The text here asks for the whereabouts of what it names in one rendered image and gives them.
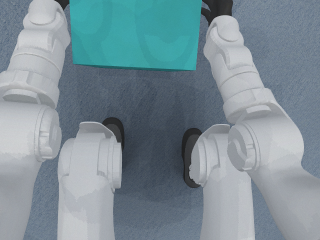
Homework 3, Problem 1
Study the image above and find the robot left upper arm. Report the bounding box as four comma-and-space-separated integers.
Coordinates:
0, 100, 62, 240

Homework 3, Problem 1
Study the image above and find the robot right upper arm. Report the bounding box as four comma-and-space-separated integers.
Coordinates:
227, 115, 320, 240

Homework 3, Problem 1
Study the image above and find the robot left hand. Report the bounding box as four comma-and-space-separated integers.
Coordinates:
54, 0, 70, 11

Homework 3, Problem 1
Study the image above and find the left robot foot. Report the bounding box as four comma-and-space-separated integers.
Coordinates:
102, 117, 125, 153

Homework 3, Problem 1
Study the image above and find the robot right thigh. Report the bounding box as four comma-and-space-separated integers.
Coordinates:
193, 133, 255, 240

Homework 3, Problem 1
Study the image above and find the robot right forearm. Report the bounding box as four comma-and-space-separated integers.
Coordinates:
203, 15, 304, 154

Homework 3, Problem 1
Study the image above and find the robot right hand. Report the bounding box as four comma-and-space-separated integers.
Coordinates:
201, 0, 233, 27

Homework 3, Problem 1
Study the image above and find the carton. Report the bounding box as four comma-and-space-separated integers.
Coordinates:
69, 0, 202, 72

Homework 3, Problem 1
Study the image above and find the robot left forearm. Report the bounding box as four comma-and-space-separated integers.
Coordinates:
0, 0, 71, 110

